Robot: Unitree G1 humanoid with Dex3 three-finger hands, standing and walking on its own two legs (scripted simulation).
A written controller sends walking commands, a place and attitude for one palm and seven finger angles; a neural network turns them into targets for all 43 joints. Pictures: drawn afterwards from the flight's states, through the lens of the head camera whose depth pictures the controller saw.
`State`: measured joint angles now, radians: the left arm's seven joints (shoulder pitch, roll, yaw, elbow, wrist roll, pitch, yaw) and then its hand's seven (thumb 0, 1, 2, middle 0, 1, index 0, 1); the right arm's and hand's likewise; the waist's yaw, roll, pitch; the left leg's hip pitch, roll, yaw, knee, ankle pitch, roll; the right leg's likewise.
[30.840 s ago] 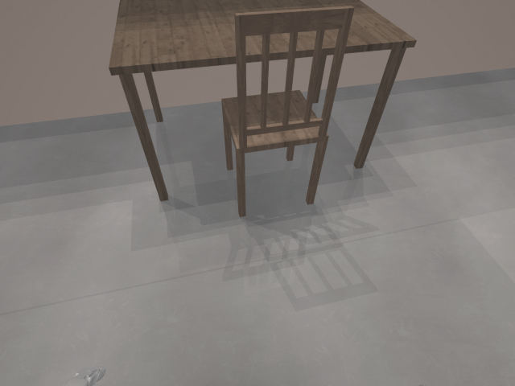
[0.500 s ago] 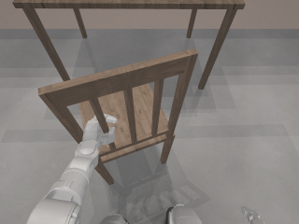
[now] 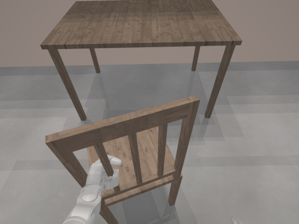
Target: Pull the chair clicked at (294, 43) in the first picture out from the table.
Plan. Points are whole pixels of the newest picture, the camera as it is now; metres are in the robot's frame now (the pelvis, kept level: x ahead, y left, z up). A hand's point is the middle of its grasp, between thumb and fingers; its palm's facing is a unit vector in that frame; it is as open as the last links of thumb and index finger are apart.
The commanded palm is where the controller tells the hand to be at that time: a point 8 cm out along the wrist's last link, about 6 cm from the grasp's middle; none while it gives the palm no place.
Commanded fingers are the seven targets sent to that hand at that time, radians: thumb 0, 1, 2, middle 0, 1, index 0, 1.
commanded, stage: stop walking, hand still on the chair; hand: left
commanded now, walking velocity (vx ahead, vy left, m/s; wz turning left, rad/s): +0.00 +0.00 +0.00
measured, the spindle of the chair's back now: (136, 161) +0.32 +0.06 -0.07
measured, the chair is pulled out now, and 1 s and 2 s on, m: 0.59 0.59 0.59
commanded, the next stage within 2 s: open the thumb and straighten the fingers in 0.28 s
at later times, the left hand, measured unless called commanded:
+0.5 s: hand (114, 177) +0.27 +0.13 -0.07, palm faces +0.04 -0.99 -0.14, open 5.5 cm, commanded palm +0.24 +0.18 -0.05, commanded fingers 0.00 0.05 0.49 -0.50 -1.45 -0.50 -1.45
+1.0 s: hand (113, 177) +0.27 +0.13 -0.07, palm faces +0.02 -0.99 -0.15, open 16.0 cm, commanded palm +0.25 +0.18 -0.05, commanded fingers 0.00 -0.55 0.20 0.00 0.00 0.00 0.00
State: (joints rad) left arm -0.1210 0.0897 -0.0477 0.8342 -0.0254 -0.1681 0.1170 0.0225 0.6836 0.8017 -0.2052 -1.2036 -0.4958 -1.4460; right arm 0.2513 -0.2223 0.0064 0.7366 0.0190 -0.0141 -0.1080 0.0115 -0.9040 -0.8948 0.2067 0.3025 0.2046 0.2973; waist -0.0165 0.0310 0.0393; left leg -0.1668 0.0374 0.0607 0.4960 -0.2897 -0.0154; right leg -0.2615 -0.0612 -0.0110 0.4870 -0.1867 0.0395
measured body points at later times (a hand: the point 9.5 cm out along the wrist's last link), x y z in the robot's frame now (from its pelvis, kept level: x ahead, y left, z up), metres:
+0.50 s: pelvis +0.01 -0.01 +0.00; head +0.03 -0.01 +0.45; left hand +0.26 +0.18 -0.05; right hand +0.13 -0.25 -0.11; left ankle -0.01 +0.13 -0.74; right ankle +0.05 -0.15 -0.74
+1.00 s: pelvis +0.01 -0.01 -0.03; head +0.05 -0.03 +0.42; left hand +0.26 +0.18 -0.06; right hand +0.17 -0.24 -0.13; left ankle -0.01 +0.13 -0.74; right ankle +0.05 -0.15 -0.74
